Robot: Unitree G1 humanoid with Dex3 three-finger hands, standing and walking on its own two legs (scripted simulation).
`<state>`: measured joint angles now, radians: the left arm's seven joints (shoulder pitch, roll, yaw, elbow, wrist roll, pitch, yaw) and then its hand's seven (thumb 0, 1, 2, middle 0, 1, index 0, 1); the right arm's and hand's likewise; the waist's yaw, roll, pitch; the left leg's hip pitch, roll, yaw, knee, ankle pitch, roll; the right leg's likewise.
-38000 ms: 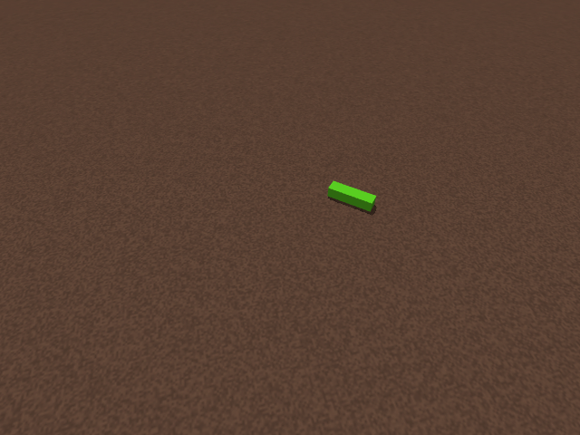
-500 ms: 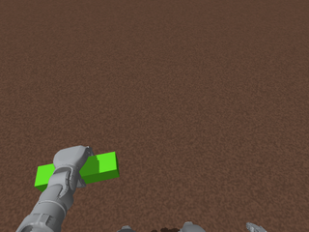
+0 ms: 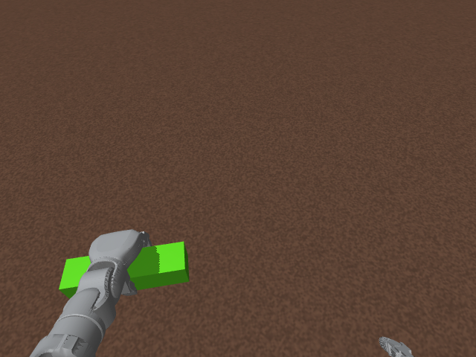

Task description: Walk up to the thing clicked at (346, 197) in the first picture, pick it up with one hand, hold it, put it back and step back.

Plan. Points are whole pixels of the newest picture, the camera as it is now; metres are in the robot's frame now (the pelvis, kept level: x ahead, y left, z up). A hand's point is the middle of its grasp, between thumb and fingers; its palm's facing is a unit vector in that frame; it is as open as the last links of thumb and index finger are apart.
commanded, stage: hold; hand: left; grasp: from above
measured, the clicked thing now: (129, 270) +0.32 +0.23 -0.09
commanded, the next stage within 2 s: crouch in 1.54 s
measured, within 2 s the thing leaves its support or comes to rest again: neither
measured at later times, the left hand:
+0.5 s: hand (125, 275) +0.29 +0.22 -0.04, palm faces -0.45 -0.08 -0.89, open 9.1 cm
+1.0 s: hand (120, 275) +0.28 +0.22 -0.03, palm faces -0.44 -0.07 -0.89, open 9.2 cm
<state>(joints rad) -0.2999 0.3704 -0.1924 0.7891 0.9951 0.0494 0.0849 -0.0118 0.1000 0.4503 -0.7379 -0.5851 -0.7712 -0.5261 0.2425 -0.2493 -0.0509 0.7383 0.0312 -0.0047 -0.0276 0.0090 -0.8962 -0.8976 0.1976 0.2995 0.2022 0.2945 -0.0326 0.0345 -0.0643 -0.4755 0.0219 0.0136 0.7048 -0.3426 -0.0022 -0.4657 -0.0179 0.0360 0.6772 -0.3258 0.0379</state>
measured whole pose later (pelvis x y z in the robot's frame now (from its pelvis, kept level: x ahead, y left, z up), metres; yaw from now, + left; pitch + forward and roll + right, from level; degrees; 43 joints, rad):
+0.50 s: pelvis -0.01 +0.00 +0.01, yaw +0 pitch +3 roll +0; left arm -0.26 0.37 -0.20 0.71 1.00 0.05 0.03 -0.01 0.08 0.47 -0.75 -0.58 -0.78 -0.52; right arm 0.23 -0.26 -0.05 0.70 0.04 0.03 -0.02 0.01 -0.90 -0.90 0.20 0.30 0.20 0.29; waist -0.02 0.04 -0.03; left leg -0.38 0.02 0.02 0.61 -0.29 -0.01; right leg -0.38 -0.02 0.04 0.60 -0.28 0.03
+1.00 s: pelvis -0.01 +0.00 +0.01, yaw +0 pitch +1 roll +0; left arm -0.25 0.38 -0.20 0.66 1.00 0.04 -0.02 -0.01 0.07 0.50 -0.73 -0.60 -0.76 -0.55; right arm 0.20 -0.26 -0.04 0.69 0.05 0.04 -0.03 0.01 -0.91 -0.90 0.20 0.30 0.20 0.29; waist 0.00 0.04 -0.01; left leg -0.31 0.02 0.02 0.55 -0.26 -0.01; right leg -0.32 -0.02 0.04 0.54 -0.25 0.03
